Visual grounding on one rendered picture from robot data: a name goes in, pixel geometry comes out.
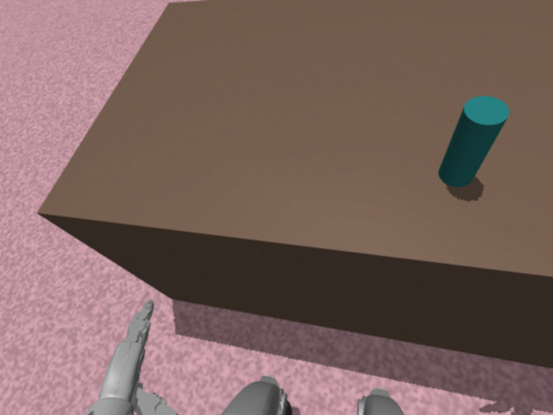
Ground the left robot hand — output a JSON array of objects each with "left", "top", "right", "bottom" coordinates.
[{"left": 98, "top": 300, "right": 178, "bottom": 415}]

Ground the left robot arm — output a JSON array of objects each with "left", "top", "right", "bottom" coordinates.
[{"left": 86, "top": 398, "right": 134, "bottom": 415}]

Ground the can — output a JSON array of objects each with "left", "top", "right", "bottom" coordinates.
[{"left": 438, "top": 96, "right": 509, "bottom": 188}]

